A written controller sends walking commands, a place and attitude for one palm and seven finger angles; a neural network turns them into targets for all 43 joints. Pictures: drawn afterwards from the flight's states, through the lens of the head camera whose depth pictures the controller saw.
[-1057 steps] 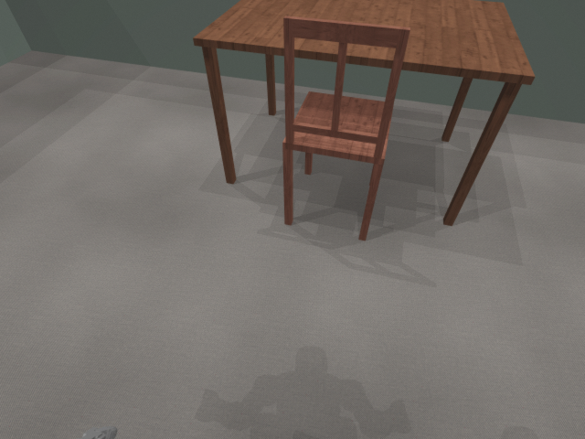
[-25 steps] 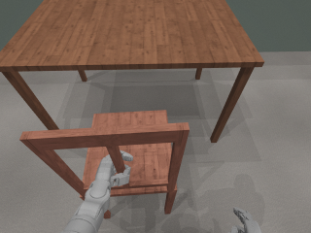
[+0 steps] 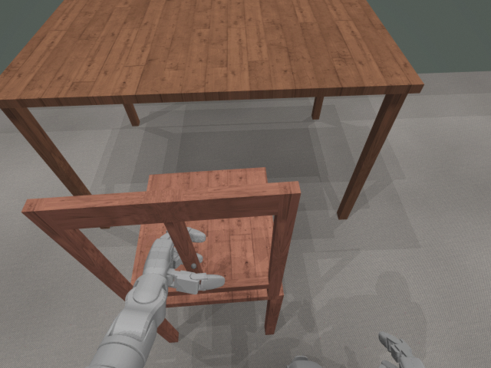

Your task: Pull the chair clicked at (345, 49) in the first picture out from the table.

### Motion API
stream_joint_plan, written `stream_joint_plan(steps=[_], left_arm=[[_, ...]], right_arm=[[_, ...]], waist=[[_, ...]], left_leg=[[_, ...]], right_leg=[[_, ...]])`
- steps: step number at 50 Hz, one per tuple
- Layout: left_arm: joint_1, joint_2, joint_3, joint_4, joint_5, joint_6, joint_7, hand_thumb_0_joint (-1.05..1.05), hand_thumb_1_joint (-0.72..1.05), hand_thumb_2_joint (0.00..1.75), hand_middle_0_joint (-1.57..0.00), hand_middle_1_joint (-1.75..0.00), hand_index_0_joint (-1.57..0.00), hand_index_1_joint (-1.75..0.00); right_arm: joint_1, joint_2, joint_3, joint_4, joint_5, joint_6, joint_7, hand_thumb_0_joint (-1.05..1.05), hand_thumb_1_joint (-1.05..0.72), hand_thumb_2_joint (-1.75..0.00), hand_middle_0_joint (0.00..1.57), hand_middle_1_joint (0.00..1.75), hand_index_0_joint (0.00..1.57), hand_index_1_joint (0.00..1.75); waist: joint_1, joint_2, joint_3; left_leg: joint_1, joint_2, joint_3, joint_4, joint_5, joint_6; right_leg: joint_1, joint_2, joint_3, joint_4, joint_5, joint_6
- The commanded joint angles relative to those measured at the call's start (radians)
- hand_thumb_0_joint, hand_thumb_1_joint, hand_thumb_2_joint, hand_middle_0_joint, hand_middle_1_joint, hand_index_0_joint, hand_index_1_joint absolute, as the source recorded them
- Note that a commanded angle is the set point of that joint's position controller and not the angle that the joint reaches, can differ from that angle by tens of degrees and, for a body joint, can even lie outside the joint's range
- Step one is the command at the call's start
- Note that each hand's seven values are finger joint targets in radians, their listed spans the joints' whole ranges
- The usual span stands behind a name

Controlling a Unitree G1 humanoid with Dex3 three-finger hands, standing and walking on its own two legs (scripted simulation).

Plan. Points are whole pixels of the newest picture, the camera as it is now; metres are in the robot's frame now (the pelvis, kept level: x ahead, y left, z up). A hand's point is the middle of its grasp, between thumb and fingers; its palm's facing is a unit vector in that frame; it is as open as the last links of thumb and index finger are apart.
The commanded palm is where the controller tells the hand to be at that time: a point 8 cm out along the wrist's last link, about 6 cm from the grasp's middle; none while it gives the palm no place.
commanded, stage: open the thumb and straighten the fingers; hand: left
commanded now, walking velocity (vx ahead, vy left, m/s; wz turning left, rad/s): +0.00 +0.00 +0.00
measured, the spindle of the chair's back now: (189, 258) +0.32 +0.11 -0.05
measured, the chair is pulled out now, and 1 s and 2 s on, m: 0.28 0.28 0.28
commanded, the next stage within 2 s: draw the fingers out of the gap in 0.40 s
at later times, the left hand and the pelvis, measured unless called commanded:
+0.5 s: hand (189, 271) +0.30 +0.10 -0.05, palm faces -0.08 -0.99 -0.14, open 17.3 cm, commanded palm +0.28 +0.16 -0.03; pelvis +0.01 +0.00 -0.01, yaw +2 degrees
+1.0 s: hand (181, 323) +0.21 +0.11 -0.05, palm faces -0.07 -0.99 -0.13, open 17.5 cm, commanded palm +0.20 +0.16 -0.03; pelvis +0.02 +0.01 -0.03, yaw +3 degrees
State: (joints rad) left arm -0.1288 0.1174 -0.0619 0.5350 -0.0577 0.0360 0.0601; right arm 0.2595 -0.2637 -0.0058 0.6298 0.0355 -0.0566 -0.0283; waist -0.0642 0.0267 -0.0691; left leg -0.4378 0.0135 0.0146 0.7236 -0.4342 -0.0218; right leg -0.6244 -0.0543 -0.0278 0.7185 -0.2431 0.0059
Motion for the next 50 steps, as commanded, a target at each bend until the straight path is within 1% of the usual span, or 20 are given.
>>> stream_joint_plan(steps=[1, 4, 8, 9, 11, 13, 17, 20, 23, 24, 25, 27, 29, 33, 37, 41, 47, 48, 49, 50], left_arm=[[-0.233, 0.047, 0.010, -0.223, 0.000, -0.020, -0.006, 0.00, -0.55, 0.20, -0.30, -0.87, -0.30, -0.87], [-0.274, 0.076, 0.030, -0.245, -0.006, -0.002, -0.004, 0.00, -0.55, 0.20, -0.22, -0.65, -0.22, -0.65], [-0.280, 0.095, 0.043, -0.263, 0.001, 0.013, -0.008, 0.00, -0.55, 0.20, -0.13, -0.36, -0.13, -0.36], [-0.195, 0.132, 0.092, -0.242, 0.002, 0.019, -0.011, 0.00, -0.55, 0.20, -0.10, -0.29, -0.10, -0.29], [-0.176, 0.085, 0.049, -0.286, 0.000, 0.025, -0.021, 0.00, -0.55, 0.20, -0.05, -0.14, -0.05, -0.14], [-0.193, 0.090, 0.040, -0.302, 0.002, 0.033, -0.027, 0.00, -0.55, 0.20, 0.00, 0.00, 0.00, 0.00], [-0.123, 0.092, 0.039, -0.355, -0.002, 0.049, -0.032, 0.00, -0.55, 0.20, 0.00, 0.00, 0.00, 0.00], [-0.168, 0.099, 0.025, -0.390, 0.004, 0.056, -0.030, 0.00, -0.55, 0.20, 0.00, 0.00, 0.00, 0.00], [-0.161, 0.094, 0.015, -0.432, 0.007, 0.059, -0.025, 0.00, -0.55, 0.20, 0.00, 0.00, 0.00, 0.00], [-0.132, 0.095, 0.023, -0.422, 0.006, 0.062, -0.021, 0.00, -0.55, 0.20, 0.00, 0.00, 0.00, 0.00], [-0.017, 0.143, 0.089, -0.355, 0.007, 0.070, -0.023, 0.00, -0.55, 0.20, 0.00, 0.00, 0.00, 0.00], [0.051, 0.097, 0.038, -0.430, 0.008, 0.067, -0.038, 0.00, -0.55, 0.20, 0.00, 0.00, 0.00, 0.00], [0.137, 0.094, 0.022, -0.476, 0.011, 0.072, -0.042, 0.00, -0.55, 0.20, 0.00, 0.00, 0.00, 0.00], [0.172, 0.107, 0.004, -0.589, 0.017, 0.080, -0.034, 0.00, -0.55, 0.20, 0.00, 0.00, 0.00, 0.00], [0.259, 0.090, -0.033, -0.707, 0.028, 0.077, -0.022, 0.00, -0.55, 0.20, 0.00, 0.00, 0.00, 0.00], [0.362, 0.058, -0.089, -0.781, 0.043, 0.084, -0.008, 0.00, -0.55, 0.20, 0.00, 0.00, 0.00, 0.00], [0.474, 0.082, -0.087, -0.842, 0.067, 0.112, 0.002, 0.00, -0.55, 0.20, 0.00, 0.00, 0.00, 0.00], [0.501, 0.097, -0.073, -0.858, 0.070, 0.115, 0.005, 0.00, -0.55, 0.20, 0.00, 0.00, 0.00, 0.00], [0.516, 0.071, -0.104, -0.876, 0.071, 0.119, 0.004, 0.00, -0.55, 0.20, 0.00, 0.00, 0.00, 0.00], [0.523, 0.084, -0.092, -0.885, 0.070, 0.121, 0.006, 0.00, -0.55, 0.20, 0.00, 0.00, 0.00, 0.00]], right_arm=[[-0.034, -0.116, -0.040, -0.150, 0.005, -0.057, -0.017, 0.00, -0.90, -0.90, 0.20, 0.30, 0.20, 0.30], [-0.031, -0.122, -0.037, -0.156, 0.004, -0.065, -0.027, 0.00, -0.90, -0.90, 0.20, 0.30, 0.20, 0.30], [-0.029, -0.122, -0.033, -0.163, 0.002, -0.068, -0.036, 0.00, -0.90, -0.90, 0.20, 0.30, 0.20, 0.30], [-0.028, -0.121, -0.034, -0.170, 0.002, -0.068, -0.036, 0.00, -0.90, -0.90, 0.20, 0.30, 0.20, 0.30], [-0.035, -0.114, -0.029, -0.186, 0.003, -0.066, -0.033, 0.00, -0.90, -0.90, 0.20, 0.30, 0.20, 0.30], [-0.035, -0.119, -0.030, -0.188, 0.002, -0.065, -0.034, 0.00, -0.90, -0.90, 0.20, 0.30, 0.20, 0.30], [-0.035, -0.116, -0.031, -0.203, 0.003, -0.072, -0.034, 0.00, -0.90, -0.90, 0.20, 0.30, 0.20, 0.30], [-0.034, -0.118, -0.028, -0.200, 0.002, -0.075, -0.039, 0.00, -0.90, -0.90, 0.20, 0.30, 0.20, 0.30], [-0.032, -0.117, -0.028, -0.203, 0.000, -0.081, -0.043, 0.00, -0.90, -0.90, 0.20, 0.30, 0.20, 0.30], [-0.029, -0.116, -0.027, -0.203, -0.001, -0.082, -0.044, 0.00, -0.90, -0.90, 0.20, 0.30, 0.20, 0.30], [-0.030, -0.121, -0.028, -0.204, -0.002, -0.079, -0.044, 0.00, -0.90, -0.90, 0.20, 0.30, 0.20, 0.30], [-0.043, -0.114, -0.027, -0.232, -0.002, -0.078, -0.036, 0.00, -0.90, -0.90, 0.20, 0.30, 0.20, 0.30], [-0.052, -0.112, -0.027, -0.250, 0.002, -0.079, -0.033, 0.00, -0.90, -0.90, 0.20, 0.30, 0.20, 0.30], [-0.054, -0.113, -0.026, -0.270, -0.001, -0.089, -0.041, 0.00, -0.90, -0.90, 0.20, 0.30, 0.20, 0.30], [-0.048, -0.106, -0.024, -0.285, -0.003, -0.110, -0.048, 0.00, -0.90, -0.90, 0.20, 0.30, 0.20, 0.30], [-0.043, -0.103, -0.020, -0.300, -0.006, -0.127, -0.050, 0.00, -0.90, -0.90, 0.20, 0.30, 0.20, 0.30], [-0.054, -0.098, -0.012, -0.331, -0.010, -0.121, -0.056, 0.00, -0.90, -0.90, 0.20, 0.30, 0.20, 0.30], [-0.061, -0.098, -0.013, -0.337, -0.010, -0.119, -0.059, 0.00, -0.90, -0.90, 0.20, 0.30, 0.20, 0.30], [-0.058, -0.093, -0.008, -0.346, -0.010, -0.118, -0.058, 0.00, -0.90, -0.90, 0.20, 0.30, 0.20, 0.30], [-0.061, -0.092, -0.008, -0.349, -0.008, -0.116, -0.059, 0.00, -0.90, -0.90, 0.20, 0.30, 0.20, 0.30]], waist=[[-0.002, -0.080, -0.248], [-0.008, -0.114, -0.255], [-0.002, -0.096, -0.277], [0.022, -0.090, -0.281], [0.014, -0.097, -0.290], [0.004, -0.090, -0.273], [0.006, -0.097, -0.286], [-0.010, -0.073, -0.273], [-0.007, -0.045, -0.297], [-0.004, -0.063, -0.297], [0.018, -0.096, -0.270], [0.024, -0.079, -0.297], [0.029, -0.065, -0.283], [0.006, -0.081, -0.257], [0.007, -0.029, -0.280], [-0.001, -0.042, -0.269], [0.008, -0.063, -0.224], [0.018, -0.045, -0.226], [0.013, -0.041, -0.226], [0.013, -0.041, -0.216]], left_leg=[[-0.122, -0.010, 0.023, -0.097, 0.181, 0.025], [-0.144, -0.016, 0.018, -0.083, 0.143, 0.030], [-0.149, -0.020, 0.014, -0.072, 0.155, 0.031], [-0.161, -0.022, 0.019, -0.068, 0.165, 0.030], [-0.164, -0.023, 0.022, -0.060, 0.177, 0.029], [-0.170, -0.023, 0.015, -0.051, 0.176, 0.029], [-0.173, -0.022, 0.018, -0.035, 0.189, 0.029], [-0.170, -0.024, 0.011, -0.025, 0.183, 0.031], [-0.148, -0.025, 0.007, -0.017, 0.216, 0.031], [-0.151, -0.024, 0.006, -0.016, 0.226, 0.030], [-0.187, -0.026, 0.008, -0.010, 0.218, 0.028], [-0.187, -0.028, 0.013, -0.009, 0.227, 0.027], [-0.186, -0.025, 0.013, -0.006, 0.236, 0.026], [-0.196, -0.025, 0.002, 0.017, 0.225, 0.031], [-0.162, -0.027, -0.005, 0.037, 0.248, 0.030], [-0.154, -0.025, -0.021, 0.060, 0.275, 0.028], [-0.200, -0.033, -0.026, 0.076, 0.217, 0.029], [-0.204, -0.033, -0.025, 0.079, 0.222, 0.029], [-0.201, -0.035, -0.025, 0.081, 0.214, 0.029], [-0.208, -0.033, -0.028, 0.084, 0.206, 0.028]], right_leg=[[0.279, 0.001, -0.016, -0.048, 0.086, -0.007], [0.273, 0.001, -0.010, -0.048, 0.037, 0.000], [0.282, 0.000, -0.011, -0.033, 0.049, -0.003], [0.299, -0.002, -0.008, -0.026, 0.060, -0.004], [0.299, -0.003, -0.011, -0.018, 0.084, -0.002], [0.287, -0.003, -0.013, -0.016, 0.087, -0.005], [0.291, -0.004, -0.015, -0.008, 0.107, -0.001], [0.267, -0.004, -0.015, -0.006, 0.095, 0.000], [0.272, -0.004, -0.020, 0.004, 0.128, -0.005], [0.279, -0.004, -0.024, 0.010, 0.142, -0.005], [0.285, -0.004, -0.026, 0.019, 0.142, -0.005], [0.300, -0.008, -0.024, 0.025, 0.158, -0.007], [0.293, -0.009, -0.029, 0.031, 0.162, -0.010], [0.262, -0.006, -0.033, 0.032, 0.146, -0.007], [0.230, -0.006, -0.043, 0.056, 0.150, -0.008], [0.188, -0.006, -0.059, 0.080, 0.160, -0.010], [0.152, -0.006, -0.061, 0.094, 0.090, -0.010], [0.156, -0.006, -0.058, 0.096, 0.088, -0.015], [0.148, -0.007, -0.058, 0.097, 0.077, -0.011], [0.140, -0.006, -0.060, 0.099, 0.067, -0.012]])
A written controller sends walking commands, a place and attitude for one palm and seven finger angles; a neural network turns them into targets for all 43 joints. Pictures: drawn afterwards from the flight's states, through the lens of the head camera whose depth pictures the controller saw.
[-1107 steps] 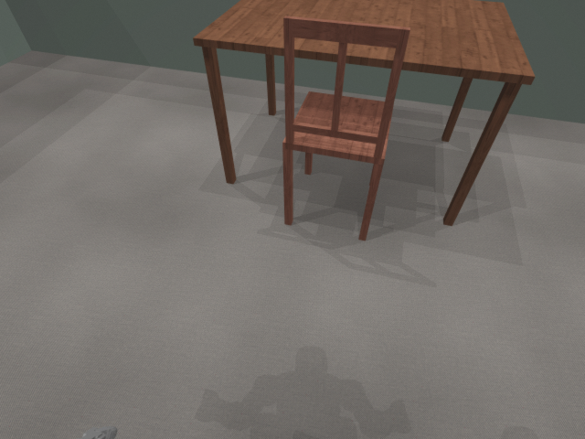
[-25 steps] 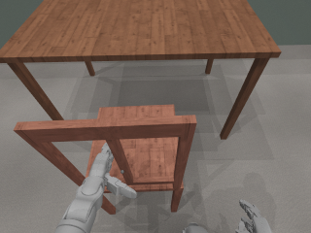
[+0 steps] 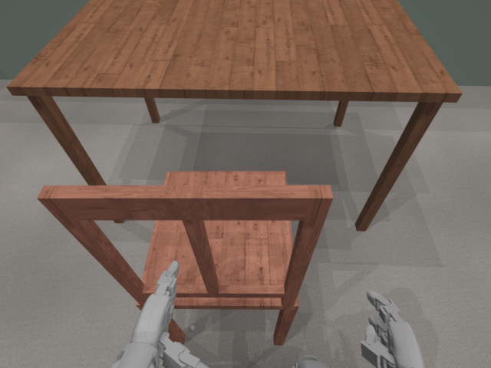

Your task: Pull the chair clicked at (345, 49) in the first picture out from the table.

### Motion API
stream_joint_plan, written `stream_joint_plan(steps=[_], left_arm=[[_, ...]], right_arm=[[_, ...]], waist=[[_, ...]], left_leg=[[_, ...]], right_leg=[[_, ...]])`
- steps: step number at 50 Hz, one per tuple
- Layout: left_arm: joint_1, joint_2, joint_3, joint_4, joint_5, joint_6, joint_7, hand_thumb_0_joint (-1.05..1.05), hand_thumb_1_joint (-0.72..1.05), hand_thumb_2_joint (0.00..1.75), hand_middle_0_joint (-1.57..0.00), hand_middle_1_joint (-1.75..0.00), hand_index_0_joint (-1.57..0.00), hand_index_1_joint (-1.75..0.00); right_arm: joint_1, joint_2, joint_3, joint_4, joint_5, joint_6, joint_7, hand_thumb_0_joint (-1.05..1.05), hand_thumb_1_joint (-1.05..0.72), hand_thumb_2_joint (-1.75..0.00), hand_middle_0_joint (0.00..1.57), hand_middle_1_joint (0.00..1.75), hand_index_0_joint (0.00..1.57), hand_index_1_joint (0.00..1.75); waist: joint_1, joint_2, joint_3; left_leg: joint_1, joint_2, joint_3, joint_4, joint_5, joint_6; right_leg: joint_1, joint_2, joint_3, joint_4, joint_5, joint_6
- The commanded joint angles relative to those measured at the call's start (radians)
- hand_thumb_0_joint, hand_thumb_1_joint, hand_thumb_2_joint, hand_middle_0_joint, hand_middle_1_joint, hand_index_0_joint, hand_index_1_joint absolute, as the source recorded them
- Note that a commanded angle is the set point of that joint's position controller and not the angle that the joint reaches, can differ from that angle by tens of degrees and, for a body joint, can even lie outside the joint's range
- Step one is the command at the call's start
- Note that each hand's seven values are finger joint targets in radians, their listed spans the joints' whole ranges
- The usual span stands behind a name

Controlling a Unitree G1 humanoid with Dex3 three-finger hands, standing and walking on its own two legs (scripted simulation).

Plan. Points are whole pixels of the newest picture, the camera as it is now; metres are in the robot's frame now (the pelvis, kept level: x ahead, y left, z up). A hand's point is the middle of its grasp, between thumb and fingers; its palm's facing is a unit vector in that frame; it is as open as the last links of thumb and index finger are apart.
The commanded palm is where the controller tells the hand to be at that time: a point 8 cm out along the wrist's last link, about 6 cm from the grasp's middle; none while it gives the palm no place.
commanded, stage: draw the fingers out of the gap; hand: left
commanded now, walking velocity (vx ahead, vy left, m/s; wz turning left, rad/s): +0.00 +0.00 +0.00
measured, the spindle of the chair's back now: (204, 260) +0.31 +0.08 -0.02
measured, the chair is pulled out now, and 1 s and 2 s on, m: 0.28 0.28 0.28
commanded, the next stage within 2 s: draw the hand back to the body in 0.26 s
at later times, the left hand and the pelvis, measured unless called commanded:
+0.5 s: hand (174, 356) +0.15 +0.11 +0.01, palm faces +0.00 -1.00 +0.01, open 17.5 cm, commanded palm +0.13 +0.17 +0.03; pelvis -0.01 +0.01 -0.02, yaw +0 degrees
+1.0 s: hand (102, 329) +0.17 +0.18 +0.09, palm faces +0.15 -0.95 -0.28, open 16.8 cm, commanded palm +0.13 +0.23 +0.12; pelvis -0.01 +0.00 +0.00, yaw +0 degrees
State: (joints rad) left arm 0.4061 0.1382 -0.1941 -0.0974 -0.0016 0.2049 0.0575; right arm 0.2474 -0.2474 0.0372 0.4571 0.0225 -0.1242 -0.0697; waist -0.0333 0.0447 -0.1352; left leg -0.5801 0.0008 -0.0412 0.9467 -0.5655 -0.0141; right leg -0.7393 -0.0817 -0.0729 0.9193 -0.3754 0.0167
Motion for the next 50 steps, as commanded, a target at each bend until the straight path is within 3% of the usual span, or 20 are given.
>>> stream_joint_plan(steps=[1, 9, 13, 18, 19, 20, 22, 23, 26, 29, 33, 35, 39, 42, 44, 45, 46, 47, 50], left_arm=[[0.009, 0.055, 0.030, -0.263, 0.016, -0.046, 0.008, 0.00, -0.55, 0.20, 0.00, 0.00, 0.00, 0.00], [0.194, 0.037, -0.008, -0.352, 0.026, -0.042, 0.005, 0.00, -0.55, 0.20, 0.00, 0.00, 0.00, 0.00], [0.224, 0.069, 0.006, -0.400, 0.040, -0.052, 0.007, 0.00, -0.55, 0.20, 0.00, 0.00, 0.00, 0.00], [0.294, 0.046, -0.028, -0.450, 0.043, -0.067, 0.008, 0.00, -0.55, 0.20, 0.00, 0.00, 0.00, 0.00], [0.297, 0.038, -0.040, -0.451, 0.042, -0.069, 0.008, 0.00, -0.55, 0.20, 0.00, 0.00, 0.00, 0.00], [0.198, -0.038, -0.009, -0.580, -0.081, -0.207, 0.006, 0.00, -0.55, 0.20, 0.00, 0.00, 0.00, 0.00], [0.272, 0.030, 0.059, -0.545, -0.094, -0.321, 0.004, 0.00, -0.55, 0.20, 0.00, 0.00, 0.00, 0.00], [0.272, 0.056, 0.088, -0.555, -0.096, -0.367, 0.002, 0.00, -0.55, 0.20, 0.00, 0.00, 0.00, 0.00], [0.294, 0.023, 0.073, -0.527, -0.101, -0.512, -0.027, 0.00, -0.55, 0.20, 0.00, 0.00, 0.00, 0.00], [0.334, 0.043, 0.085, -0.469, -0.085, -0.635, -0.071, 0.00, -0.55, 0.20, 0.00, 0.00, 0.00, 0.00], [0.354, 0.114, 0.162, -0.514, -0.112, -0.524, -0.117, 0.00, -0.55, 0.20, 0.00, 0.00, 0.00, 0.00], [0.319, 0.133, 0.210, -0.587, -0.150, -0.484, -0.116, 0.00, -0.55, 0.20, 0.00, 0.00, 0.00, 0.00], [0.284, 0.163, 0.292, -0.642, -0.210, -0.493, -0.108, 0.00, -0.55, 0.20, 0.00, 0.00, 0.00, 0.00], [0.276, 0.147, 0.290, -0.596, -0.228, -0.502, -0.138, 0.00, -0.44, 0.25, -0.01, -0.02, -0.01, -0.02], [0.284, 0.169, 0.324, -0.541, -0.236, -0.481, -0.164, 0.00, -0.37, 0.29, -0.02, -0.04, -0.02, -0.04], [0.371, 0.323, 0.400, -0.512, -0.081, -0.384, -0.027, 0.00, -0.33, 0.31, -0.03, -0.05, -0.03, -0.05], [0.379, 0.217, 0.333, -0.574, -0.069, -0.343, 0.018, 0.00, -0.30, 0.32, -0.04, -0.05, -0.04, -0.05], [0.354, 0.200, 0.313, -0.577, -0.054, -0.318, 0.048, 0.00, -0.26, 0.34, -0.04, -0.06, -0.04, -0.06], [0.309, 0.234, 0.335, -0.604, -0.038, -0.281, 0.098, 0.00, -0.15, 0.39, -0.05, -0.08, -0.05, -0.08]], right_arm=[[-0.049, -0.107, -0.051, -0.182, 0.005, -0.048, -0.018, 0.00, -0.90, -0.90, 0.20, 0.30, 0.20, 0.30], [-0.053, -0.097, -0.057, -0.214, 0.008, -0.052, -0.023, 0.00, -0.90, -0.90, 0.20, 0.30, 0.20, 0.30], [-0.052, -0.097, -0.058, -0.229, 0.005, -0.051, -0.031, 0.00, -0.90, -0.90, 0.20, 0.30, 0.20, 0.30], [-0.049, -0.091, -0.061, -0.246, 0.009, -0.059, -0.034, 0.00, -0.90, -0.90, 0.20, 0.30, 0.20, 0.30], [-0.044, -0.091, -0.059, -0.245, 0.009, -0.061, -0.034, 0.00, -0.90, -0.90, 0.20, 0.30, 0.20, 0.30], [-0.048, -0.078, -0.058, -0.230, 0.009, -0.087, -0.033, 0.00, -0.90, -0.90, 0.20, 0.30, 0.20, 0.30], [-0.040, -0.080, -0.065, -0.199, 0.010, -0.114, -0.026, 0.00, -0.90, -0.90, 0.20, 0.30, 0.20, 0.30], [-0.043, -0.081, -0.071, -0.188, 0.009, -0.121, -0.020, 0.00, -0.90, -0.90, 0.20, 0.30, 0.20, 0.30], [-0.055, -0.070, -0.083, -0.164, 0.011, -0.127, 0.009, 0.00, -0.90, -0.90, 0.20, 0.30, 0.20, 0.30], [-0.086, -0.070, -0.099, -0.153, 0.008, -0.115, 0.042, 0.00, -0.90, -0.90, 0.20, 0.30, 0.20, 0.30], [-0.107, -0.077, -0.096, -0.211, 0.034, -0.064, 0.031, 0.00, -0.90, -0.90, 0.20, 0.30, 0.20, 0.30], [-0.101, -0.068, -0.090, -0.220, 0.042, -0.057, 0.007, 0.00, -0.90, -0.90, 0.20, 0.30, 0.20, 0.30], [-0.089, -0.060, -0.084, -0.187, 0.047, -0.081, -0.023, 0.00, -0.90, -0.90, 0.20, 0.30, 0.20, 0.30], [-0.084, -0.064, -0.079, -0.150, 0.050, -0.112, -0.023, 0.00, -0.90, -0.90, 0.20, 0.30, 0.20, 0.30], [-0.092, -0.072, -0.080, -0.131, 0.053, -0.127, -0.025, 0.00, -0.90, -0.90, 0.20, 0.30, 0.20, 0.30], [-0.057, -0.060, -0.093, -0.127, 0.028, -0.090, -0.045, 0.00, -0.90, -0.90, 0.20, 0.30, 0.20, 0.30], [-0.054, -0.048, -0.082, -0.148, 0.026, -0.079, -0.046, 0.00, -0.90, -0.90, 0.20, 0.30, 0.20, 0.30], [-0.065, -0.048, -0.076, -0.136, 0.024, -0.071, -0.046, 0.00, -0.90, -0.90, 0.20, 0.30, 0.20, 0.30], [-0.090, -0.055, -0.070, -0.119, 0.018, -0.064, -0.057, 0.00, -0.90, -0.90, 0.20, 0.30, 0.20, 0.30]], waist=[[-0.017, -0.069, -0.149], [-0.013, -0.078, -0.139], [-0.008, -0.065, -0.121], [-0.007, -0.045, -0.125], [-0.014, -0.065, -0.120], [-0.016, -0.117, -0.092], [0.013, -0.049, -0.146], [0.022, -0.020, -0.138], [0.022, -0.014, -0.139], [0.031, -0.023, -0.140], [0.044, -0.030, -0.155], [0.036, -0.073, -0.169], [0.028, -0.104, -0.168], [0.016, -0.073, -0.134], [0.018, -0.063, -0.110], [0.089, -0.009, -0.154], [0.059, -0.006, -0.104], [0.057, 0.016, -0.072], [0.058, -0.017, -0.038]], left_leg=[[-0.065, -0.020, 0.026, -0.138, 0.329, 0.021], [-0.096, -0.021, 0.021, -0.113, 0.325, 0.021], [-0.122, -0.025, 0.020, -0.104, 0.287, 0.024], [-0.120, -0.023, 0.012, -0.095, 0.291, 0.022], [-0.127, -0.025, 0.013, -0.091, 0.278, 0.025], [-0.164, -0.034, 0.005, -0.050, 0.282, 0.014], [-0.170, -0.037, 0.009, -0.039, 0.287, 0.005], [-0.174, -0.035, 0.007, -0.037, 0.299, -0.003], [-0.199, -0.027, 0.011, 0.001, 0.299, -0.012], [-0.258, -0.018, 0.014, 0.033, 0.269, -0.010], [-0.244, -0.021, 0.028, -0.030, 0.167, 0.010], [-0.223, -0.021, 0.028, -0.045, 0.159, 0.017], [-0.183, -0.019, 0.022, -0.055, 0.207, 0.020], [-0.142, -0.016, 0.020, -0.077, 0.230, 0.019], [-0.122, -0.015, 0.022, -0.098, 0.229, 0.018], [-0.068, 0.020, 0.034, -0.177, 0.255, 0.013], [-0.043, 0.014, 0.037, -0.202, 0.258, 0.010], [-0.026, 0.017, 0.032, -0.220, 0.271, 0.009], [0.044, 0.026, 0.020, -0.273, 0.314, 0.011]], right_leg=[[0.246, 0.023, -0.016, -0.100, 0.184, -0.021], [0.222, 0.025, -0.020, -0.079, 0.172, -0.023], [0.198, 0.028, -0.018, -0.073, 0.119, -0.027], [0.173, 0.032, -0.024, -0.057, 0.104, -0.029], [0.171, 0.032, -0.022, -0.061, 0.093, -0.025], [0.111, 0.042, -0.045, -0.036, 0.114, -0.026], [0.117, 0.040, -0.036, -0.004, 0.094, -0.031], [0.113, 0.040, -0.037, 0.010, 0.096, -0.037], [0.058, 0.041, -0.033, 0.051, 0.091, -0.038], [0.036, 0.036, -0.020, 0.089, 0.070, -0.041], [0.140, 0.033, 0.011, 0.000, -0.034, -0.035], [0.174, 0.034, 0.013, -0.035, -0.046, -0.025], [0.229, 0.035, 0.013, -0.078, 0.015, -0.020], [0.231, 0.031, 0.004, -0.105, 0.051, -0.014], [0.253, 0.025, 0.007, -0.132, 0.047, -0.014], [0.363, -0.003, 0.040, -0.154, 0.081, -0.043], [0.369, -0.005, 0.015, -0.169, 0.105, -0.036], [0.377, -0.004, 0.005, -0.177, 0.116, -0.039], [0.434, 0.000, -0.008, -0.221, 0.163, -0.040]])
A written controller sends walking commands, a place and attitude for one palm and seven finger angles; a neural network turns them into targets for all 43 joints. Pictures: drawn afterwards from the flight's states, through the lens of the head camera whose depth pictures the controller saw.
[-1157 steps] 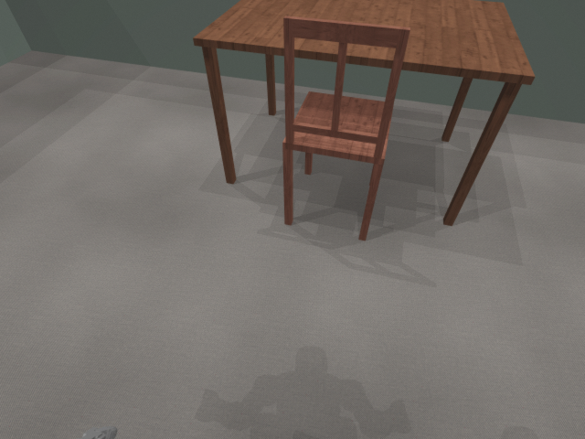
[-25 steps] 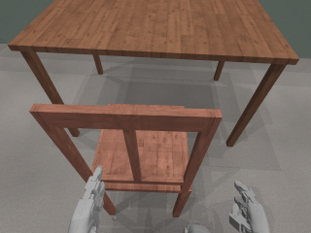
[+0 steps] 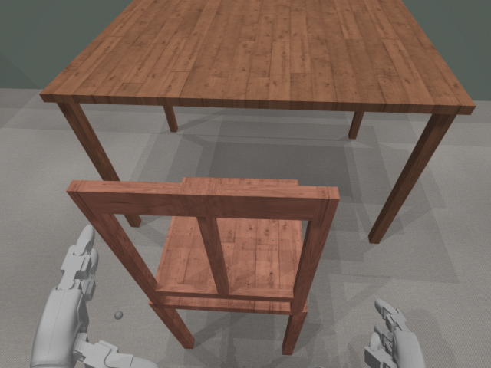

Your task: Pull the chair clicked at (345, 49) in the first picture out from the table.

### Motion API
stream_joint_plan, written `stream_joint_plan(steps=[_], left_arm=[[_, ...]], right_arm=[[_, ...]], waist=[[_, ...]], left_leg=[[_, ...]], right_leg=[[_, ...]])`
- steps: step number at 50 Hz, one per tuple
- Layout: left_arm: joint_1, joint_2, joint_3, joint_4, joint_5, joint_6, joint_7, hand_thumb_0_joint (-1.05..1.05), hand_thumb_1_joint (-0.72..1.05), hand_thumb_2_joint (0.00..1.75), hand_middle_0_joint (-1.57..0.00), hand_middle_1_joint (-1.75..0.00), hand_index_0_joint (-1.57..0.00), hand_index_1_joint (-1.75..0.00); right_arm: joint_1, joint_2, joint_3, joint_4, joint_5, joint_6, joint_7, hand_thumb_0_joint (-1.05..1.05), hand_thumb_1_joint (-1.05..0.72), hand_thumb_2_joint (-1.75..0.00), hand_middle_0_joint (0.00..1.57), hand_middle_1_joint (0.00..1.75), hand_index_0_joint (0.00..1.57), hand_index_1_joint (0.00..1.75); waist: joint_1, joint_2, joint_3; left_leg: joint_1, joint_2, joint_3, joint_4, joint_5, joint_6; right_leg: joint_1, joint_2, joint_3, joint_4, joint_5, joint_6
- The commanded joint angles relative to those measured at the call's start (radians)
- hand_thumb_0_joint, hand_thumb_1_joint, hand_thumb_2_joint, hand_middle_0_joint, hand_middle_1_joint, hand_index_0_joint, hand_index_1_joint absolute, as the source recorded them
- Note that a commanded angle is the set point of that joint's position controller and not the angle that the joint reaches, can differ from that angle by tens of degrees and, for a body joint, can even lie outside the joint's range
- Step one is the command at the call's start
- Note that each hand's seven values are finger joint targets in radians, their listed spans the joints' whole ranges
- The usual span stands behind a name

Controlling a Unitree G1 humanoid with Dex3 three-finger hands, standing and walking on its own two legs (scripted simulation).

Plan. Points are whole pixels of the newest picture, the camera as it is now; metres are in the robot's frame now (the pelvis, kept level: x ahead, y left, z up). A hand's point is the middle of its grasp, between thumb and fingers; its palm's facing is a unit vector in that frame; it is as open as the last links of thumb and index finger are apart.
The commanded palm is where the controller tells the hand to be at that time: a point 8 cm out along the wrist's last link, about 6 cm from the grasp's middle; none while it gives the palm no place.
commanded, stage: draw the hand back to the body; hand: left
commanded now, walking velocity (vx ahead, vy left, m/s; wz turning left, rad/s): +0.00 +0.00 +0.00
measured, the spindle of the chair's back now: (216, 259) +0.31 +0.08 -0.02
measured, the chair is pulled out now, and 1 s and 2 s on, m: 0.28 0.28 0.28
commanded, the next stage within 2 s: step back with the hand held close in 0.96 s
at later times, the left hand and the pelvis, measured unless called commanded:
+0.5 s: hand (31, 254) +0.20 +0.25 +0.19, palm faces +0.46 -0.78 -0.42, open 10.6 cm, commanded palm +0.16 +0.29 +0.21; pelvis +0.02 -0.01 +0.04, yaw +0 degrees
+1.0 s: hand (8, 238) +0.21 +0.26 +0.21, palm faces +0.49 -0.77 -0.42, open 7.5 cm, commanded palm +0.16 +0.30 +0.23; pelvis +0.02 +0.00 +0.05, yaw -1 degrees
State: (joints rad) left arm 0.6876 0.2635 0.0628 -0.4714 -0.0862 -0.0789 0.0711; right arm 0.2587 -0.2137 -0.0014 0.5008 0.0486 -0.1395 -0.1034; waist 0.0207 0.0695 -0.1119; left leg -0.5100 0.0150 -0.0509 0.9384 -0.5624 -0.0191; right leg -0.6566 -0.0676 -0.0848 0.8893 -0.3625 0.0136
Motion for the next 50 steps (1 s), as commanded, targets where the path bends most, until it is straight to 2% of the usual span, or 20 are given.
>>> stream_joint_plan(steps=[1, 3, 5, 8, 12, 14, 17, 22, 23, 25, 28, 29, 30, 31, 33, 37, 42, 43, 46, 50], left_arm=[[0.004, 0.125, 0.088, -0.244, 0.051, 0.005, 0.096, 0.00, -0.12, 0.41, -0.06, -0.09, -0.06, -0.09], [-0.047, 0.162, 0.125, -0.241, 0.055, 0.014, 0.115, 0.00, -0.04, 0.44, -0.07, -0.10, -0.07, -0.10], [-0.068, 0.161, 0.141, -0.206, 0.058, 0.015, 0.124, 0.00, 0.03, 0.48, -0.08, -0.12, -0.08, -0.12], [-0.120, 0.170, 0.167, -0.186, 0.058, 0.009, 0.126, 0.00, 0.14, 0.53, -0.10, -0.14, -0.10, -0.14], [-0.129, 0.176, 0.209, -0.174, 0.056, -0.010, 0.123, 0.00, 0.28, 0.60, -0.12, -0.17, -0.12, -0.17], [-0.144, 0.190, 0.241, -0.161, 0.054, -0.013, 0.123, 0.00, 0.36, 0.64, -0.13, -0.19, -0.13, -0.19], [-0.164, 0.209, 0.287, -0.143, 0.050, -0.024, 0.122, 0.00, 0.47, 0.69, -0.14, -0.21, -0.14, -0.21], [-0.225, 0.242, 0.350, -0.172, 0.045, -0.045, 0.123, 0.00, 0.65, 0.78, -0.16, -0.25, -0.16, -0.25], [-0.236, 0.261, 0.373, -0.162, 0.045, -0.044, 0.124, 0.00, 0.68, 0.80, -0.17, -0.26, -0.17, -0.26], [-0.244, 0.256, 0.387, -0.141, 0.040, -0.048, 0.124, 0.00, 0.75, 0.83, -0.18, -0.27, -0.18, -0.27], [-0.294, 0.297, 0.437, -0.160, 0.038, -0.059, 0.125, 0.00, 0.86, 0.88, -0.19, -0.29, -0.19, -0.29], [-0.306, 0.298, 0.442, -0.163, 0.039, -0.065, 0.125, 0.00, 0.90, 0.90, -0.20, -0.30, -0.20, -0.30], [-0.264, 0.266, 0.425, -0.119, 0.038, -0.062, 0.122, 0.00, 0.90, 0.90, -0.20, -0.30, -0.20, -0.30], [-0.247, 0.234, 0.398, -0.096, 0.036, -0.059, 0.117, 0.00, 0.90, 0.90, -0.20, -0.30, -0.20, -0.30], [-0.230, 0.220, 0.388, -0.070, 0.033, -0.056, 0.110, 0.00, 0.90, 0.90, -0.20, -0.30, -0.20, -0.30], [-0.254, 0.269, 0.416, -0.139, 0.039, -0.069, 0.114, 0.00, 0.90, 0.90, -0.20, -0.30, -0.20, -0.30], [-0.271, 0.285, 0.427, -0.189, 0.042, -0.072, 0.119, 0.00, 0.90, 0.90, -0.20, -0.30, -0.20, -0.30], [-0.279, 0.296, 0.438, -0.180, 0.042, -0.065, 0.119, 0.00, 0.90, 0.90, -0.20, -0.30, -0.20, -0.30], [-0.273, 0.262, 0.411, -0.161, 0.040, -0.062, 0.118, 0.00, 0.90, 0.90, -0.20, -0.30, -0.20, -0.30], [-0.273, 0.253, 0.406, -0.126, 0.038, -0.059, 0.115, 0.00, 0.90, 0.90, -0.20, -0.30, -0.20, -0.30]], right_arm=[[-0.106, -0.089, -0.027, -0.154, -0.010, -0.054, -0.026, 0.00, -0.90, -0.90, 0.20, 0.30, 0.20, 0.30], [-0.120, -0.094, -0.022, -0.135, -0.011, -0.065, -0.032, 0.00, -0.90, -0.90, 0.20, 0.30, 0.20, 0.30], [-0.121, -0.095, -0.021, -0.112, -0.013, -0.074, -0.036, 0.00, -0.90, -0.90, 0.20, 0.30, 0.20, 0.30], [-0.142, -0.099, -0.016, -0.087, -0.015, -0.088, -0.031, 0.00, -0.90, -0.90, 0.20, 0.30, 0.20, 0.30], [-0.152, -0.098, -0.019, -0.063, -0.021, -0.096, -0.018, 0.00, -0.90, -0.90, 0.20, 0.30, 0.20, 0.30], [-0.158, -0.094, -0.018, -0.051, -0.022, -0.100, -0.012, 0.00, -0.90, -0.90, 0.20, 0.30, 0.20, 0.30], [-0.166, -0.095, -0.025, -0.040, -0.025, -0.098, -0.006, 0.00, -0.90, -0.90, 0.20, 0.30, 0.20, 0.30], [-0.169, -0.099, -0.028, -0.024, -0.027, -0.102, 0.002, 0.00, -0.90, -0.90, 0.20, 0.30, 0.20, 0.30], [-0.177, -0.101, -0.030, -0.018, -0.027, -0.104, 0.001, 0.00, -0.90, -0.90, 0.20, 0.30, 0.20, 0.30], [-0.177, -0.100, -0.030, -0.010, -0.027, -0.102, 0.003, 0.00, -0.90, -0.90, 0.20, 0.30, 0.20, 0.30], [-0.182, -0.107, -0.034, -0.002, -0.028, -0.105, 0.006, 0.00, -0.90, -0.90, 0.20, 0.30, 0.20, 0.30], [-0.182, -0.106, -0.033, 0.000, -0.028, -0.108, 0.007, 0.00, -0.90, -0.90, 0.20, 0.30, 0.20, 0.30], [-0.182, -0.103, -0.037, 0.008, -0.028, -0.106, 0.009, 0.00, -0.90, -0.90, 0.20, 0.30, 0.20, 0.30], [-0.184, -0.103, -0.038, 0.007, -0.025, -0.101, 0.012, 0.00, -0.90, -0.90, 0.20, 0.30, 0.20, 0.30], [-0.194, -0.110, -0.044, 0.009, -0.024, -0.092, 0.016, 0.00, -0.90, -0.90, 0.20, 0.30, 0.20, 0.30], [-0.192, -0.112, -0.046, 0.003, -0.027, -0.092, 0.015, 0.00, -0.90, -0.90, 0.20, 0.30, 0.20, 0.30], [-0.192, -0.108, -0.040, 0.002, -0.027, -0.101, 0.010, 0.00, -0.90, -0.90, 0.20, 0.30, 0.20, 0.30], [-0.199, -0.108, -0.039, 0.006, -0.026, -0.102, 0.008, 0.00, -0.90, -0.90, 0.20, 0.30, 0.20, 0.30], [-0.190, -0.107, -0.039, 0.007, -0.026, -0.103, 0.009, 0.00, -0.90, -0.90, 0.20, 0.30, 0.20, 0.30], [-0.192, -0.112, -0.040, 0.009, -0.025, -0.099, 0.010, 0.00, -0.90, -0.90, 0.20, 0.30, 0.20, 0.30]], waist=[[0.006, -0.037, -0.056], [0.009, -0.034, -0.025], [0.009, -0.039, 0.010], [0.016, -0.009, 0.059], [0.025, -0.021, 0.059], [0.027, 0.002, 0.070], [0.031, -0.032, 0.072], [0.033, -0.018, 0.049], [0.035, -0.011, 0.055], [0.035, -0.014, 0.069], [0.040, -0.011, 0.046], [0.040, 0.005, 0.042], [0.041, -0.004, 0.054], [0.038, -0.029, 0.068], [0.037, -0.060, 0.078], [0.045, -0.021, 0.030], [0.046, 0.019, 0.030], [0.044, 0.036, 0.050], [0.042, 0.018, 0.066], [0.040, -0.017, 0.090]], left_leg=[[0.002, 0.011, 0.030, -0.280, 0.326, 0.019], [0.033, 0.012, 0.025, -0.318, 0.339, 0.017], [0.079, 0.015, 0.027, -0.353, 0.341, 0.017], [0.117, 0.016, 0.021, -0.407, 0.350, 0.014], [0.181, 0.021, 0.029, -0.457, 0.405, 0.016], [0.200, 0.019, 0.036, -0.475, 0.419, 0.016], [0.230, 0.025, 0.045, -0.498, 0.440, 0.020], [0.281, 0.027, 0.054, -0.523, 0.484, 0.022], [0.283, 0.028, 0.053, -0.527, 0.486, 0.021], [0.289, 0.028, 0.055, -0.535, 0.487, 0.023], [0.304, 0.029, 0.055, -0.542, 0.505, 0.023], [0.314, 0.028, 0.057, -0.545, 0.512, 0.024], [0.318, 0.031, 0.060, -0.547, 0.516, 0.024], [0.315, 0.033, 0.065, -0.548, 0.520, 0.026], [0.300, 0.036, 0.062, -0.554, 0.516, 0.026], [0.321, 0.034, 0.059, -0.556, 0.530, 0.027], [0.326, 0.034, 0.053, -0.565, 0.524, 0.020], [0.318, 0.034, 0.055, -0.564, 0.516, 0.019], [0.322, 0.039, 0.056, -0.569, 0.517, 0.018], [0.304, 0.041, 0.051, -0.575, 0.489, 0.019]], right_leg=[[0.372, -0.015, 0.003, -0.209, 0.165, -0.036], [0.413, -0.013, 0.003, -0.251, 0.176, -0.039], [0.429, -0.012, 0.001, -0.283, 0.179, -0.037], [0.461, -0.009, 0.003, -0.331, 0.175, -0.040], [0.513, -0.005, 0.005, -0.366, 0.231, -0.038], [0.536, -0.005, 0.014, -0.389, 0.250, -0.038], [0.561, -0.003, 0.019, -0.414, 0.279, -0.035], [0.595, -0.003, 0.023, -0.439, 0.324, -0.034], [0.601, -0.002, 0.026, -0.449, 0.325, -0.034], [0.601, -0.003, 0.027, -0.455, 0.331, -0.034], [0.625, -0.004, 0.029, -0.464, 0.344, -0.034], [0.627, -0.007, 0.029, -0.465, 0.350, -0.034], [0.618, -0.006, 0.025, -0.464, 0.354, -0.034], [0.611, -0.005, 0.023, -0.467, 0.357, -0.031], [0.619, -0.005, 0.024, -0.476, 0.354, -0.031], [0.636, -0.007, 0.026, -0.467, 0.359, -0.033], [0.632, -0.005, 0.027, -0.464, 0.338, -0.037], [0.627, -0.003, 0.033, -0.473, 0.332, -0.038], [0.611, -0.001, 0.027, -0.468, 0.324, -0.036], [0.603, 0.000, 0.027, -0.472, 0.298, -0.037]])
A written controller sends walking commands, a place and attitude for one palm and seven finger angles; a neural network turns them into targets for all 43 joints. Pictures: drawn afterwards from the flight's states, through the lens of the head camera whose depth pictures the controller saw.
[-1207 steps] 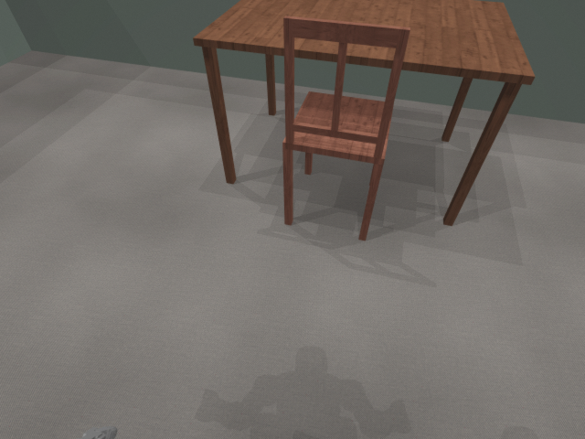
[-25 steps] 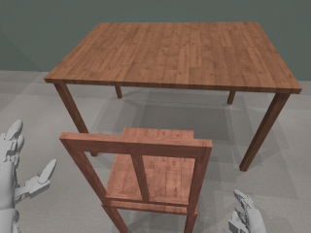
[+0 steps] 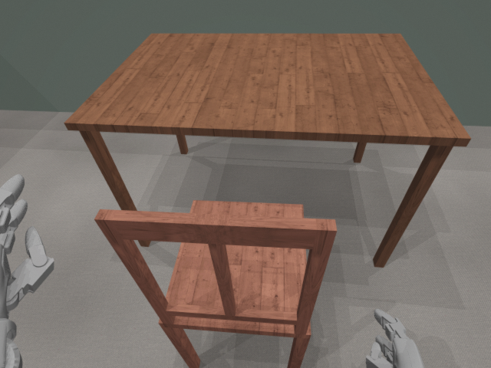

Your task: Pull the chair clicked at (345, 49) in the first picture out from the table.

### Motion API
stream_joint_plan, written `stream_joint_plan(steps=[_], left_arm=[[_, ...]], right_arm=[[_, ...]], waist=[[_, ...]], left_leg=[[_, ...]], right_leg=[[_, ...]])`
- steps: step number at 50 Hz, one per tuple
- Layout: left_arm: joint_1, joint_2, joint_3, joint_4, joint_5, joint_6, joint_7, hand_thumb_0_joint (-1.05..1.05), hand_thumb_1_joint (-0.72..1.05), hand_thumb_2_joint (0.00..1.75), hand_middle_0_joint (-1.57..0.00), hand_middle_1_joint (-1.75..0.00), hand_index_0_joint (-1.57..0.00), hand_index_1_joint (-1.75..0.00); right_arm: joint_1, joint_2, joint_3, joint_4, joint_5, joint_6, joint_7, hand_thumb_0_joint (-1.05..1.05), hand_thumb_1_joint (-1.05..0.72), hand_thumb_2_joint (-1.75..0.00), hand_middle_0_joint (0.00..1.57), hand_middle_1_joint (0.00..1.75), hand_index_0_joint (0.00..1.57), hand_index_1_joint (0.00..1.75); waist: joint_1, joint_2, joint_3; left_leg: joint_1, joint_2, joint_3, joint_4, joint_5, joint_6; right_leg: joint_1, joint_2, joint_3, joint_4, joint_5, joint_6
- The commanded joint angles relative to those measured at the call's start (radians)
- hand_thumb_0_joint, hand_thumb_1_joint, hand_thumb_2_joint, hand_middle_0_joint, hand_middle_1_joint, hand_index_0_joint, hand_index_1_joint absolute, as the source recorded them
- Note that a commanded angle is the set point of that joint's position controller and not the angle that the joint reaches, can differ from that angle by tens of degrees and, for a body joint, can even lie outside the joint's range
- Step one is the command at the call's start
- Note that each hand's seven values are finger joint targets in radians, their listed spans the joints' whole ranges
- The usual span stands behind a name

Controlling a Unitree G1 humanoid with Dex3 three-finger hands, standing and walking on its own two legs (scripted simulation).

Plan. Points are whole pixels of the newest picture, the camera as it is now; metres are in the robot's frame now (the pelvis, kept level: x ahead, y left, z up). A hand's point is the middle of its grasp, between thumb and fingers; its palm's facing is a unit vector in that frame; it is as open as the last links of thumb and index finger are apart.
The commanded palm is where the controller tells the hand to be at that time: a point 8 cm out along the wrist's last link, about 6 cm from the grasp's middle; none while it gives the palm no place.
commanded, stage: step back with the hand held close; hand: left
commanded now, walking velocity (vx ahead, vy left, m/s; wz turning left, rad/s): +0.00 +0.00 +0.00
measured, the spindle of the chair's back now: (224, 281) +0.29 +0.09 -0.07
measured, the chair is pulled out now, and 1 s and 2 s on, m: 0.28 0.28 0.28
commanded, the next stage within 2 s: none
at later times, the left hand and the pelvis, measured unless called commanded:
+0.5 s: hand (49, 275) +0.18 +0.26 +0.15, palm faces +0.37 -0.75 -0.55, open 7.4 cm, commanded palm +0.11 +0.30 +0.18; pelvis -0.04 +0.01 +0.00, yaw -1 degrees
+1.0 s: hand (16, 314) +0.13 +0.27 +0.16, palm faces +0.48 -0.73 -0.49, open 7.4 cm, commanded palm +0.06 +0.30 +0.18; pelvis -0.08 +0.00 -0.01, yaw -1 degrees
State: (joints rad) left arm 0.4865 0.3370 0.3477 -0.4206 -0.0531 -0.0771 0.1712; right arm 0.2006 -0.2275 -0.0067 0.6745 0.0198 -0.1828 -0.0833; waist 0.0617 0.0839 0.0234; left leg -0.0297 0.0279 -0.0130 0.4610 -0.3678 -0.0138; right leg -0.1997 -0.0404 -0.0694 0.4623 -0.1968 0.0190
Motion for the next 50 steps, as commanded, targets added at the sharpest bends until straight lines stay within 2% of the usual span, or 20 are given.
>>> stream_joint_plan(steps=[1, 3, 4, 5, 6, 7, 9, 12, 17, 18, 22, 28, 32, 35, 37, 38, 42, 46, 49, 50], left_arm=[[-0.081, 0.186, 0.122, -0.196, 0.007, -0.064, 0.014, 0.00, 0.90, 0.90, -0.20, -0.30, -0.20, -0.30], [-0.082, 0.188, 0.126, -0.192, 0.006, -0.060, 0.012, 0.00, 0.90, 0.90, -0.20, -0.30, -0.20, -0.30], [-0.116, 0.152, 0.074, -0.225, 0.009, -0.064, 0.007, 0.00, 0.90, 0.90, -0.20, -0.30, -0.20, -0.30], [-0.275, 0.306, 0.232, -0.282, -0.009, -0.117, 0.009, 0.00, 0.90, 0.90, -0.20, -0.30, -0.20, -0.30], [-0.196, 0.248, 0.202, -0.184, 0.003, -0.123, 0.003, 0.00, 0.90, 0.90, -0.20, -0.30, -0.20, -0.30], [-0.127, 0.201, 0.172, -0.143, 0.008, -0.118, -0.003, 0.00, 0.90, 0.90, -0.20, -0.30, -0.20, -0.30], [-0.080, 0.189, 0.161, -0.171, 0.016, -0.128, -0.002, 0.00, 0.90, 0.90, -0.20, -0.30, -0.20, -0.30], [0.020, 0.189, 0.169, -0.186, 0.029, -0.127, 0.007, 0.00, 0.90, 0.90, -0.20, -0.30, -0.20, -0.30], [0.085, 0.246, 0.229, -0.276, 0.030, -0.137, 0.025, 0.00, 0.90, 0.90, -0.20, -0.30, -0.20, -0.30], [0.088, 0.263, 0.243, -0.289, 0.027, -0.140, 0.032, 0.00, 0.90, 0.90, -0.20, -0.30, -0.20, -0.30], [0.111, 0.251, 0.246, -0.295, 0.026, -0.145, 0.038, 0.00, 0.90, 0.90, -0.20, -0.30, -0.20, -0.30], [0.069, 0.227, 0.220, -0.267, 0.029, -0.140, 0.048, 0.00, 0.90, 0.90, -0.20, -0.30, -0.20, -0.30], [0.010, 0.225, 0.202, -0.288, 0.040, -0.139, 0.050, 0.00, 0.90, 0.90, -0.20, -0.30, -0.20, -0.30], [-0.031, 0.238, 0.201, -0.300, 0.041, -0.138, 0.052, 0.00, 0.90, 0.90, -0.20, -0.30, -0.20, -0.30], [-0.036, 0.245, 0.207, -0.291, 0.046, -0.141, 0.053, 0.00, 0.90, 0.90, -0.20, -0.30, -0.20, -0.30], [-0.037, 0.267, 0.222, -0.304, 0.046, -0.145, 0.058, 0.00, 0.90, 0.90, -0.20, -0.30, -0.20, -0.30], [-0.010, 0.253, 0.228, -0.306, 0.049, -0.156, 0.055, 0.00, 0.90, 0.90, -0.20, -0.30, -0.20, -0.30], [0.017, 0.246, 0.233, -0.292, 0.047, -0.157, 0.056, 0.00, 0.90, 0.90, -0.20, -0.30, -0.20, -0.30], [0.021, 0.239, 0.235, -0.290, 0.053, -0.161, 0.057, 0.00, 0.90, 0.90, -0.20, -0.30, -0.20, -0.30], [0.017, 0.243, 0.238, -0.288, 0.056, -0.161, 0.057, 0.00, 0.90, 0.90, -0.20, -0.30, -0.20, -0.30]], right_arm=[[-0.133, -0.099, -0.034, -0.168, 0.002, -0.057, -0.008, 0.00, -0.90, -0.90, 0.20, 0.30, 0.20, 0.30], [-0.137, -0.099, -0.032, -0.167, 0.001, -0.056, -0.007, 0.00, -0.90, -0.90, 0.20, 0.30, 0.20, 0.30], [-0.137, -0.097, -0.027, -0.172, 0.000, -0.061, -0.004, 0.00, -0.90, -0.90, 0.20, 0.30, 0.20, 0.30], [-0.122, -0.117, -0.037, -0.191, 0.009, -0.030, -0.008, 0.00, -0.90, -0.90, 0.20, 0.30, 0.20, 0.30], [-0.110, -0.103, -0.035, -0.172, 0.003, -0.013, -0.011, 0.00, -0.90, -0.90, 0.20, 0.30, 0.20, 0.30], [-0.108, -0.109, -0.039, -0.181, 0.000, 0.003, -0.008, 0.00, -0.90, -0.90, 0.20, 0.30, 0.20, 0.30], [-0.116, -0.108, -0.040, -0.197, -0.002, 0.019, -0.004, 0.00, -0.90, -0.90, 0.20, 0.30, 0.20, 0.30], [-0.123, -0.100, -0.050, -0.220, -0.008, 0.047, 0.004, 0.00, -0.90, -0.90, 0.20, 0.30, 0.20, 0.30], [-0.125, -0.084, -0.061, -0.244, 0.001, 0.073, 0.002, 0.00, -0.90, -0.90, 0.20, 0.30, 0.20, 0.30], [-0.131, -0.082, -0.064, -0.240, 0.005, 0.072, -0.002, 0.00, -0.90, -0.90, 0.20, 0.30, 0.20, 0.30], [-0.116, -0.076, -0.067, -0.244, 0.006, 0.068, -0.009, 0.00, -0.90, -0.90, 0.20, 0.30, 0.20, 0.30], [-0.099, -0.085, -0.066, -0.229, 0.009, 0.050, -0.020, 0.00, -0.90, -0.90, 0.20, 0.30, 0.20, 0.30], [-0.074, -0.092, -0.059, -0.236, 0.000, 0.039, -0.018, 0.00, -0.90, -0.90, 0.20, 0.30, 0.20, 0.30], [-0.058, -0.095, -0.055, -0.233, -0.004, 0.035, -0.017, 0.00, -0.90, -0.90, 0.20, 0.30, 0.20, 0.30], [-0.059, -0.093, -0.049, -0.236, -0.008, 0.035, -0.014, 0.00, -0.90, -0.90, 0.20, 0.30, 0.20, 0.30], [-0.059, -0.098, -0.052, -0.230, -0.006, 0.035, -0.018, 0.00, -0.90, -0.90, 0.20, 0.30, 0.20, 0.30], [-0.054, -0.102, -0.049, -0.245, -0.009, 0.029, -0.008, 0.00, -0.90, -0.90, 0.20, 0.30, 0.20, 0.30], [-0.056, -0.103, -0.058, -0.241, -0.006, 0.029, -0.003, 0.00, -0.90, -0.90, 0.20, 0.30, 0.20, 0.30], [-0.057, -0.108, -0.063, -0.237, -0.006, 0.026, -0.001, 0.00, -0.90, -0.90, 0.20, 0.30, 0.20, 0.30], [-0.056, -0.108, -0.067, -0.240, -0.005, 0.026, 0.000, 0.00, -0.90, -0.90, 0.20, 0.30, 0.20, 0.30]], waist=[[0.001, -0.017, -0.061], [0.001, 0.001, -0.057], [-0.005, -0.002, -0.054], [-0.042, -0.032, 0.087], [-0.048, -0.085, 0.059], [-0.050, -0.092, 0.036], [-0.047, -0.027, -0.030], [-0.049, -0.047, -0.119], [-0.055, -0.062, -0.190], [-0.058, -0.028, -0.195], [-0.057, -0.029, -0.176], [-0.059, -0.001, -0.098], [-0.057, -0.037, -0.062], [-0.058, -0.095, -0.039], [-0.056, -0.107, -0.028], [-0.058, -0.071, -0.034], [-0.054, -0.040, -0.056], [-0.054, -0.039, -0.065], [-0.055, 0.001, -0.062], [-0.054, -0.026, -0.055]], left_leg=[[-0.169, 0.026, 0.013, -0.096, 0.307, 0.015], [-0.178, 0.025, 0.012, -0.098, 0.298, 0.012], [-0.168, 0.025, 0.012, -0.099, 0.306, 0.013], [-0.217, 0.053, 0.015, -0.094, 0.192, 0.032], [-0.213, 0.048, -0.001, -0.104, 0.151, 0.031], [-0.200, 0.047, 0.006, -0.108, 0.164, 0.032], [-0.193, 0.057, 0.009, -0.118, 0.220, 0.035], [-0.183, 0.073, 0.004, -0.088, 0.373, 0.033], [-0.220, 0.082, -0.012, -0.044, 0.461, 0.024], [-0.235, 0.085, -0.020, -0.051, 0.447, 0.025], [-0.293, 0.096, -0.034, -0.047, 0.391, 0.026], [-0.443, 0.103, -0.051, -0.081, 0.091, 0.051], [-0.498, 0.084, -0.050, -0.057, -0.045, 0.055], [-0.477, 0.051, -0.041, -0.017, -0.141, 0.053], [-0.464, 0.045, -0.041, -0.006, -0.180, 0.057], [-0.466, 0.050, -0.045, -0.017, -0.200, 0.063], [-0.519, 0.064, -0.063, -0.051, -0.201, 0.067], [-0.559, 0.074, -0.065, -0.047, -0.134, 0.065], [-0.640, 0.091, -0.075, -0.071, -0.216, 0.079], [-0.663, 0.090, -0.079, -0.061, -0.223, 0.080]], right_leg=[[0.153, -0.029, 0.012, -0.043, 0.142, -0.042], [0.157, -0.029, 0.015, -0.048, 0.135, -0.044], [0.148, -0.031, 0.011, -0.047, 0.140, -0.043], [0.031, -0.063, 0.154, -0.105, 0.194, -0.047], [0.051, -0.075, 0.145, -0.107, 0.170, -0.050], [0.067, -0.073, 0.145, -0.099, 0.184, -0.046], [0.119, -0.079, 0.125, -0.059, 0.248, -0.040], [0.176, -0.086, 0.104, -0.007, 0.403, -0.035], [0.208, -0.102, 0.096, 0.049, 0.526, -0.038], [0.213, -0.106, 0.094, 0.055, 0.509, -0.039], [0.184, -0.091, 0.087, 0.081, 0.449, -0.031], [0.161, -0.076, 0.105, 0.085, 0.244, -0.022], [0.112, -0.080, 0.146, 0.057, 0.111, -0.026], [0.031, -0.100, 0.199, -0.040, -0.067, -0.036], [-0.018, -0.106, 0.214, -0.090, -0.194, -0.037], [-0.012, -0.106, 0.216, -0.100, -0.222, -0.038], [0.044, -0.081, 0.186, -0.064, -0.211, -0.027], [0.095, -0.076, 0.173, -0.013, -0.064, -0.025], [0.141, -0.072, 0.172, 0.036, -0.069, -0.021], [0.141, -0.069, 0.176, 0.046, -0.068, -0.022]])
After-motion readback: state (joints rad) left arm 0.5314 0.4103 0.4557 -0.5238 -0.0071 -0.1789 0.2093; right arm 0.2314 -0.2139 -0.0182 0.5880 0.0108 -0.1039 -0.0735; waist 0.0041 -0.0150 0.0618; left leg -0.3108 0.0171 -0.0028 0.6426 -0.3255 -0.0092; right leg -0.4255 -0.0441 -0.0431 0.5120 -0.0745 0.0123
